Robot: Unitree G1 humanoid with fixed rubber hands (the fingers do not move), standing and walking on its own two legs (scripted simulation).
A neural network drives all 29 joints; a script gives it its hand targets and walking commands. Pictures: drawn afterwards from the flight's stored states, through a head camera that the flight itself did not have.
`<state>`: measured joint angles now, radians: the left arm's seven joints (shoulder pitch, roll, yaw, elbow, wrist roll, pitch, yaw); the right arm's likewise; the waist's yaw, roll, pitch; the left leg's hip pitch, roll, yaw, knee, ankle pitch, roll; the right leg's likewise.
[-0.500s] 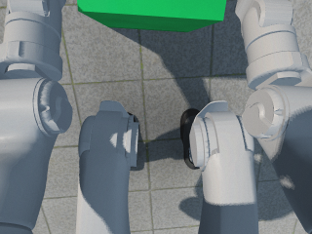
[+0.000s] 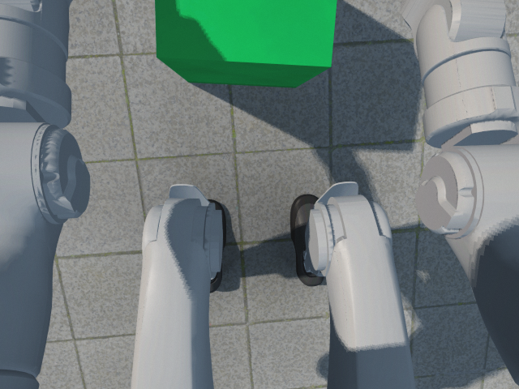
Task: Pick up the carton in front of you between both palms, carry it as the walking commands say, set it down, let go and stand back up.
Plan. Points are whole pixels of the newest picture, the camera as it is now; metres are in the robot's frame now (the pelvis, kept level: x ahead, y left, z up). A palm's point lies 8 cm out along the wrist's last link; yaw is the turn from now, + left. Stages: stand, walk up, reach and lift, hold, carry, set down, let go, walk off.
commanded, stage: set down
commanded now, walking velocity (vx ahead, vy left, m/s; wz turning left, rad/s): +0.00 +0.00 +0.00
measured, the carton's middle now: (245, 7) +0.57 +0.03 -0.29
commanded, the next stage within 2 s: let go in 0.72 s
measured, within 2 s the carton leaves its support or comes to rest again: neither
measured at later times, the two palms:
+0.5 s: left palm out of the picture +0.59 +0.23 +0.04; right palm out of the picture +0.58 -0.16 +0.03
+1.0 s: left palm out of the picture +0.53 +0.24 +0.15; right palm out of the picture +0.52 -0.18 +0.14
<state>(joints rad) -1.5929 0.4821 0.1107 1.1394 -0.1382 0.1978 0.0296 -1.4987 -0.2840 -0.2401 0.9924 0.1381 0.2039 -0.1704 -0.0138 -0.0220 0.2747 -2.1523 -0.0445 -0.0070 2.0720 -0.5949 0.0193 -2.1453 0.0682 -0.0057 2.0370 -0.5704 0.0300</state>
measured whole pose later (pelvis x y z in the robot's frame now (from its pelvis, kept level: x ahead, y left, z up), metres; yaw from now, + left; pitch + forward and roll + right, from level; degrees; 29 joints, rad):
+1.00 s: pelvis +0.06 +0.00 +0.27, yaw +2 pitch +43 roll -1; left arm -0.98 0.29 0.31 0.80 0.12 0.18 -0.04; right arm -0.89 -0.18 -0.28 0.68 -0.10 0.19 -0.03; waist -0.01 -0.01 -0.02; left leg -1.41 -0.06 -0.04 0.95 -0.29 0.01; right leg -1.40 0.04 0.05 0.93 -0.29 0.02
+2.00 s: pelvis +0.12 -0.01 +0.36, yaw +2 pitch -5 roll +0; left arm 0.22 0.21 0.04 0.42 0.01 0.14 -0.07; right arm 0.22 -0.21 -0.04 0.42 -0.01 0.14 0.07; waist 0.00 0.00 0.11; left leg -0.09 -0.03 -0.05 0.45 -0.28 0.01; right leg -0.09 0.04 0.05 0.45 -0.28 -0.02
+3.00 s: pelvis +0.13 +0.00 +0.36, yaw +2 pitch -2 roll +0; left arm 0.16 0.35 0.03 0.85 0.03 0.00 0.02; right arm 0.15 -0.36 -0.02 0.88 -0.03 -0.01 -0.02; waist 0.00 0.00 0.02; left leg -0.12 -0.03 -0.04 0.42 -0.28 0.02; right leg -0.12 0.03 0.04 0.42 -0.27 -0.01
